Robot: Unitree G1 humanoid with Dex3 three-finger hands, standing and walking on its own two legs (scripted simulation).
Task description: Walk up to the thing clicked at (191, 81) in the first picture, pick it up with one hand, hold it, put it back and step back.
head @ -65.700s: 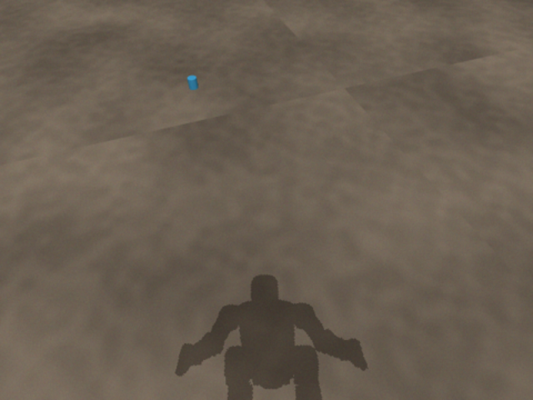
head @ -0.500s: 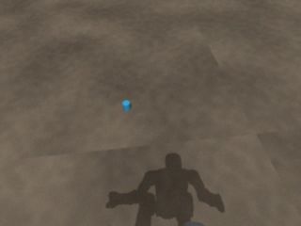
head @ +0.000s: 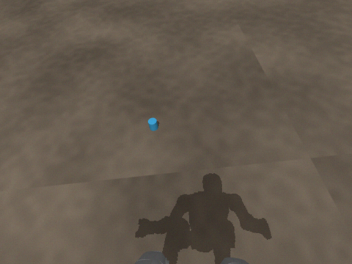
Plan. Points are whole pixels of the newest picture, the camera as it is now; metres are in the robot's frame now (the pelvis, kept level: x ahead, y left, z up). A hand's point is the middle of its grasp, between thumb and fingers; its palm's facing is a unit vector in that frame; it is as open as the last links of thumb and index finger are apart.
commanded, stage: step back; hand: left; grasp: from above
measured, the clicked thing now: (153, 124) +1.06 +0.26 -0.72
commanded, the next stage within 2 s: stand in 0.22 s
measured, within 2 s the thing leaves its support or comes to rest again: neither
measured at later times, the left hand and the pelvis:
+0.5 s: hand out of the picture +0.09 +0.28 -0.14, palm faces -0.02 -0.95 -0.32, open 7.4 cm; pelvis +0.02 +0.03 +0.01, yaw -1 degrees
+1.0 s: hand out of the picture +0.09 +0.27 -0.13, palm faces -0.04 -0.94 -0.35, open 7.4 cm; pelvis +0.01 +0.02 +0.02, yaw -1 degrees
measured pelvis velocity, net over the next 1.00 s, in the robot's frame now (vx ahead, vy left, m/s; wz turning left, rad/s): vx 0.01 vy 0.02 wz -0.01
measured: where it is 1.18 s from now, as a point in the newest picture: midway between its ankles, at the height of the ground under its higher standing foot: outside the picture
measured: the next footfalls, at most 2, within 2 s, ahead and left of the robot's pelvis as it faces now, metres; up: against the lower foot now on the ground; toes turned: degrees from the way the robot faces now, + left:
left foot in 0.04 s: +0.08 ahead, +0.16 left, +0.00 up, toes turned +0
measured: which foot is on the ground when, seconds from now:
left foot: up 0.00-0.02, down 0.04-1.00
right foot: down 0.00-1.00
